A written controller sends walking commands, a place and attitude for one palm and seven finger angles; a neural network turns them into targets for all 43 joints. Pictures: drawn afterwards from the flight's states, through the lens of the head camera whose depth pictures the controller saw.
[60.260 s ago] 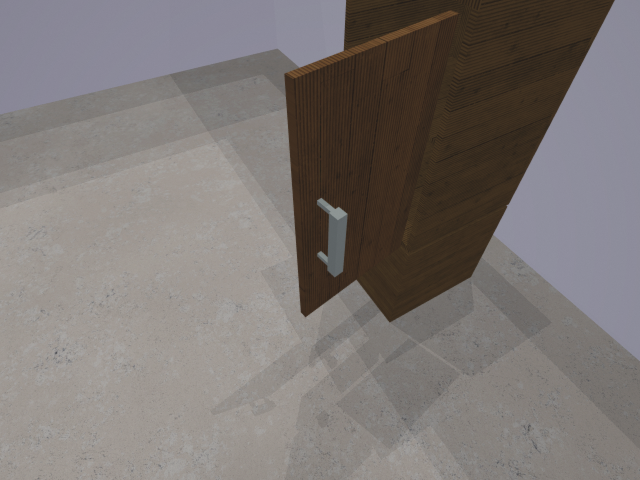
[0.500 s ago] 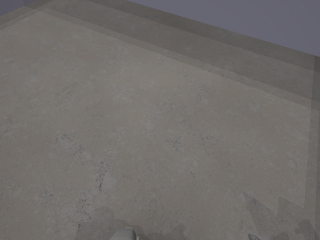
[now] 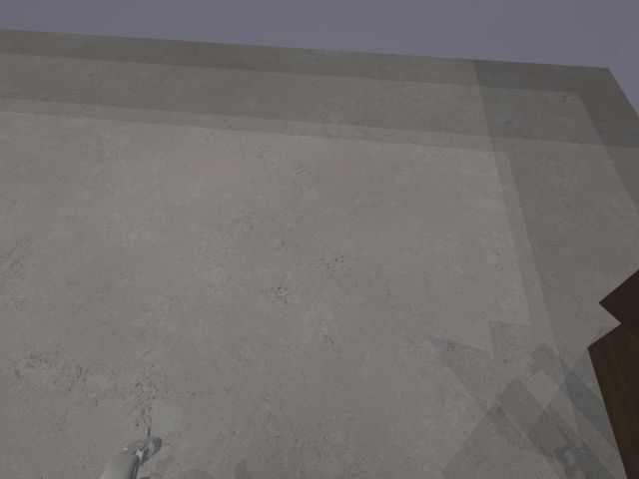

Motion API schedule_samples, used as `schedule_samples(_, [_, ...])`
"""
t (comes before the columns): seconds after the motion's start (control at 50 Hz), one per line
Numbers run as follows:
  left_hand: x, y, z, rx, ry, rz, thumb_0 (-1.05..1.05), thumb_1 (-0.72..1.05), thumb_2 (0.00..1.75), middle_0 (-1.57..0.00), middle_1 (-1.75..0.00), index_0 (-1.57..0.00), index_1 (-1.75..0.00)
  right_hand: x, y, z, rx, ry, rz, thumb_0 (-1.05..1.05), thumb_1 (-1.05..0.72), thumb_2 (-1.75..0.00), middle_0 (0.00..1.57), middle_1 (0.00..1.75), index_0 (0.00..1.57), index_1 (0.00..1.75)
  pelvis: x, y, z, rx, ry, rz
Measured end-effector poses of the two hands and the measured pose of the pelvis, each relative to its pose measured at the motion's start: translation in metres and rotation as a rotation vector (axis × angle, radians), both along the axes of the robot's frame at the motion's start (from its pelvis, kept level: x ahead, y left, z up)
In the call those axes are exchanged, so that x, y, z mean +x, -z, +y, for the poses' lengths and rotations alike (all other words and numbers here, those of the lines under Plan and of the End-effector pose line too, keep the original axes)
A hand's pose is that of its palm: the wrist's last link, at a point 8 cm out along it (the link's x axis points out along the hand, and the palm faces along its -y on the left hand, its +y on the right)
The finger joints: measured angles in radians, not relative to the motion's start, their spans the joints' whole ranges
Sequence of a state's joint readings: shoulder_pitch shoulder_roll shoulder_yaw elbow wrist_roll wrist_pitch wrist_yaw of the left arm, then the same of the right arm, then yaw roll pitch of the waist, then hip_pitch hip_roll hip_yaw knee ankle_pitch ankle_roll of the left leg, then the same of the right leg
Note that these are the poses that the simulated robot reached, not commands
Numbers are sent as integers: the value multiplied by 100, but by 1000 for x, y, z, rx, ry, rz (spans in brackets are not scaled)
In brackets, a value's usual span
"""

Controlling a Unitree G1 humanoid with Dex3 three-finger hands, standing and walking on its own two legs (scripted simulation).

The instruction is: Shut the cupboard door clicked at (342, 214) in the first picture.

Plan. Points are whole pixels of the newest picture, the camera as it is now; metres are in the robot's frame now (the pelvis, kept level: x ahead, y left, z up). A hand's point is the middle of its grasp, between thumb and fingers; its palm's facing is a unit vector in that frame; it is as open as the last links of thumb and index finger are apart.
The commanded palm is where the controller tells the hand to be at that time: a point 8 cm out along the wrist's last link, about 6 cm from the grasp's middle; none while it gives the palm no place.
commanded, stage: turn to face it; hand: left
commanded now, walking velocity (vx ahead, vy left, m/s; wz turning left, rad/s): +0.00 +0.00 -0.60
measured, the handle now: out of the picture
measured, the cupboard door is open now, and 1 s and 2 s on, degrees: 36 36 36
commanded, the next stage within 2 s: take the last steps up to it in 1.64 s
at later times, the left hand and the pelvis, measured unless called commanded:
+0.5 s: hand (185, 449) +0.18 +0.21 -0.15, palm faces -0.26 -0.95 -0.19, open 7.4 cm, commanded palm none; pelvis +0.03 +0.03 +0.02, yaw -18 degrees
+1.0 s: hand (253, 418) +0.22 +0.12 -0.15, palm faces -0.55 -0.80 -0.22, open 7.4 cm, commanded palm none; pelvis +0.04 +0.00 +0.01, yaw -36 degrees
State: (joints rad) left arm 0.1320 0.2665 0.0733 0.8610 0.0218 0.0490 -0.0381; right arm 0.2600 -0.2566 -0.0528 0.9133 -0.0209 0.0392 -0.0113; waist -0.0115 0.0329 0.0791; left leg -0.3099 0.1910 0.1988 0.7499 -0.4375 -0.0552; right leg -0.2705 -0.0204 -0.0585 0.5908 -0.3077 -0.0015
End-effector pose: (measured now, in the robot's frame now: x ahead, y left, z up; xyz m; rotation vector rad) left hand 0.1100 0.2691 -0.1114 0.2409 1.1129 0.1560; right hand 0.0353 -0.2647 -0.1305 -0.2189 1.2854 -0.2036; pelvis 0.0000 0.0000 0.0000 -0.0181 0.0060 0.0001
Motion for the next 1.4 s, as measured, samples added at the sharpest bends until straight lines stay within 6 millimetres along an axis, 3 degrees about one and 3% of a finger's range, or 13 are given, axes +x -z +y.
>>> schedule_samples(0.08, [9, -5, -19, 0, 47, 10, 1, 91, 90, -20, -30, -20, -30, -7, -1, -14, -21, 61, 22, 1, -91, -90, 20, 30, 20, 30, 1, -5, -1, -1, 43, -1])
schedule_samples(0.18, [15, -2, -29, -27, 99, 58, 1, 90, 90, -20, -30, -20, -30, 3, -17, -11, -27, 98, -40, 1, -91, -90, 20, 30, 20, 30, 7, -13, 2, 17, 103, 9])
schedule_samples(0.3, [29, 19, -17, -66, 141, 96, 1, 90, 90, -20, -30, -20, -30, 18, -28, 8, -62, 131, -122, 0, -91, -90, 20, 30, 20, 30, 17, -7, 21, 2, 183, 18])
schedule_samples(0.36, [41, 26, -9, -71, 166, 115, 1, 90, 90, -20, -30, -20, -30, 14, -33, 21, -75, 145, -135, 0, -91, -90, 20, 30, 20, 30, 21, -6, 27, -2, 230, 14])
schedule_samples(0.46, [63, 16, -7, -72, 220, 120, 1, 91, 90, -20, -30, -20, -30, -8, -41, 36, -65, 200, -96, 0, -91, -90, 20, 30, 20, 30, 26, -17, 30, -23, 291, 9])
schedule_samples(0.54, [82, 9, -18, -62, 279, 118, 1, 91, 90, -20, -30, -19, -30, -31, -39, 39, -46, 274, -65, 0, -90, -90, 20, 30, 21, 30, 28, -21, 27, -30, 347, 9])
schedule_samples(0.7, [124, 3, -75, -18, 443, 45, 1, 91, 90, -20, -30, -19, -30, -91, -6, 20, 10, 445, -5, 0, -90, -90, 20, 30, 21, 30, 25, -5, 0, -1, 450, -2])
schedule_samples(0.76, [128, 2, -94, 1, 481, 17, 1, 91, 90, -20, -30, -19, -30, -106, 7, 8, 12, 493, 27, 0, -90, -90, 20, 30, 20, 30, 23, 1, -6, -3, 482, -3])
schedule_samples(0.96, [126, 3, -111, -6, 566, 113, 1, 90, 90, -20, -30, -20, -30, -81, -22, -8, -41, 560, -81, 1, -91, -90, 20, 30, 20, 30, 34, -15, -7, 21, 600, 14])
schedule_samples(1.06, [146, 20, -105, -28, 595, 138, 1, 90, 90, -20, -30, -20, -30, -63, -31, -1, -95, 585, -141, 0, -91, -90, 20, 30, 20, 30, 51, -8, 3, 5, 665, 22])
schedule_samples(1.12, [162, 25, -104, -30, 622, 147, 1, 90, 90, -20, -30, -20, -30, -63, -35, 11, -113, 597, -146, 0, -91, -90, 20, 30, 20, 30, 58, -7, 8, 1, 708, 13])
schedule_samples(1.26, [196, 10, -122, -23, 708, 132, 1, 91, 90, -20, -30, -19, -30, -90, -42, 41, -82, 688, -88, 0, -90, -90, 20, 30, 20, 30, 63, -20, 6, -21, 790, 14])
schedule_samples(1.4, [210, 0, -175, 1, 839, 93, 1, 91, 90, -19, -29, -19, -30, -144, -22, 62, -14, 838, -21, 0, -90, -90, 20, 30, 21, 30, 55, -17, -7, -19, 870, 8])
